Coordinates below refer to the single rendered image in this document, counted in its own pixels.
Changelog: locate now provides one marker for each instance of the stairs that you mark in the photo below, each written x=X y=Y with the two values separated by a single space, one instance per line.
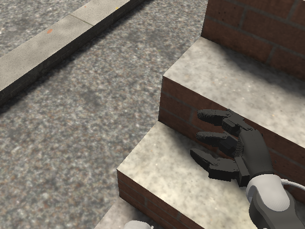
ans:
x=249 y=58

